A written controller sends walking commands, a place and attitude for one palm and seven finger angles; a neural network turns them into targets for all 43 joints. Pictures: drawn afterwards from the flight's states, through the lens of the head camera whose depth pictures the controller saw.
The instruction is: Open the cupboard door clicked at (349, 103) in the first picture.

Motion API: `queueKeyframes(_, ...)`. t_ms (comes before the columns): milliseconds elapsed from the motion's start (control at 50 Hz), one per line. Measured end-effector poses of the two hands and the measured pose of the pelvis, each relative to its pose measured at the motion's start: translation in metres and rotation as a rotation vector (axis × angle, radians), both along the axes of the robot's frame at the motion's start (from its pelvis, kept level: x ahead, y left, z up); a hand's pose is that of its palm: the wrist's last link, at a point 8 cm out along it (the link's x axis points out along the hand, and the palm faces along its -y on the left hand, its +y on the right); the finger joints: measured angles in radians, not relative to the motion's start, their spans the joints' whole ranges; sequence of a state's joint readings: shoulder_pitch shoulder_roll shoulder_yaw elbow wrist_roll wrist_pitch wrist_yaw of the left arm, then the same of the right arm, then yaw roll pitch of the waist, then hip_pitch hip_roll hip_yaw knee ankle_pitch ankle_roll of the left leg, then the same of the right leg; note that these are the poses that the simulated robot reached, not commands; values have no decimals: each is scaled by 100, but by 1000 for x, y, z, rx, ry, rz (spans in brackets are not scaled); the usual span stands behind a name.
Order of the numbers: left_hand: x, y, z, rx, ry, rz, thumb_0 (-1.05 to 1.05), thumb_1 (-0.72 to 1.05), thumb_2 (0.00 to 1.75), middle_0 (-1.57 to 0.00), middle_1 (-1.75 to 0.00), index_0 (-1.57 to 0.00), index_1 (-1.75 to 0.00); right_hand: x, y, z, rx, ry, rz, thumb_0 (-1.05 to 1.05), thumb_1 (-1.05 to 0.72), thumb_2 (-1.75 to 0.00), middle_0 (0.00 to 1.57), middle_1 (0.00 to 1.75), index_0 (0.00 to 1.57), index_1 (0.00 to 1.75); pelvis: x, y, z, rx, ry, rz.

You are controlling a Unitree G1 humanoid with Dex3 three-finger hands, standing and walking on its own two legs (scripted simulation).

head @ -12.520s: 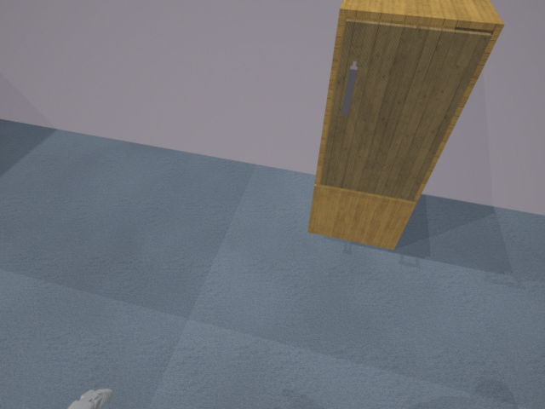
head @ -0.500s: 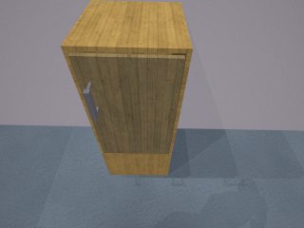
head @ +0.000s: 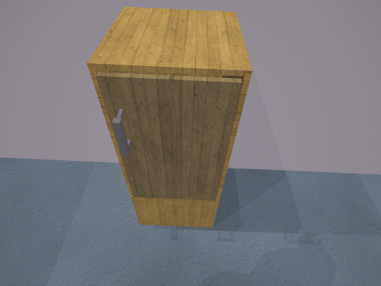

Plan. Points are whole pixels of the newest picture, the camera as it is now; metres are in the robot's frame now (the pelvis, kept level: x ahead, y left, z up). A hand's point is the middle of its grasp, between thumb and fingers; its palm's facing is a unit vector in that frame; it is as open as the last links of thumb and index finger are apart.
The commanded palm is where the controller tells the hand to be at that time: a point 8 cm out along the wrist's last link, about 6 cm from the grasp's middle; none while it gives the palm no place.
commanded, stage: raise the hand with hooked fingers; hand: left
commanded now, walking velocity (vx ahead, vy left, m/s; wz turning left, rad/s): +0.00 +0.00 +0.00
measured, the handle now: (123, 133) +0.50 +0.23 -0.01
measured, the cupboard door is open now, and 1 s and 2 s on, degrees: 0 0 0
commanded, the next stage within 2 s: none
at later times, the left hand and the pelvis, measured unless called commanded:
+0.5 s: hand out of the picture +0.13 +0.20 -0.08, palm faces +0.13 -0.99 +0.00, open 8.9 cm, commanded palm +0.13 +0.25 -0.05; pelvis -0.03 -0.02 -0.09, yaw +2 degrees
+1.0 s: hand (79, 247) +0.19 +0.24 -0.02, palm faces +0.07 -0.99 -0.09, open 11.9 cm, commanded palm +0.17 +0.29 -0.02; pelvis -0.04 +0.00 -0.08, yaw +1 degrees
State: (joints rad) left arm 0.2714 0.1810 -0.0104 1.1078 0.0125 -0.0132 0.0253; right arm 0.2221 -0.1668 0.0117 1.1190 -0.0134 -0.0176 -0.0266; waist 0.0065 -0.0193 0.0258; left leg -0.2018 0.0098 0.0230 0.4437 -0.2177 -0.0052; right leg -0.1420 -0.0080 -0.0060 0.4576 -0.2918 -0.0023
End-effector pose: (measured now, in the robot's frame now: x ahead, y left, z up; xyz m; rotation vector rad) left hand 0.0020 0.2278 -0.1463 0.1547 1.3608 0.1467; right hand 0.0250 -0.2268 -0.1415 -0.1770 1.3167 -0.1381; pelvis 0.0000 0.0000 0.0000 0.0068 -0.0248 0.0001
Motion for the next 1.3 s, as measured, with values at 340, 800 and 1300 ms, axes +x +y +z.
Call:
queueKeyframes(340,174,-5,134,-119,-1384,-157,1,72,82,-21,-42,-21,-41,127,-26,32,-64,-732,103,1,-90,-90,20,30,20,30,-28,-9,-55,12,182,8)
queueKeyframes(800,177,32,108,-185,-1203,-177,1,19,60,-25,-76,-26,-75,89,-2,-30,-17,-584,50,1,-90,-90,20,30,20,30,-41,-11,-88,-40,255,16)
queueKeyframes(1300,189,99,153,-44,-1391,-123,0,-39,35,-29,-113,-30,-112,105,8,17,-93,-662,146,1,-90,-90,20,30,20,30,-37,15,-68,-64,213,29)
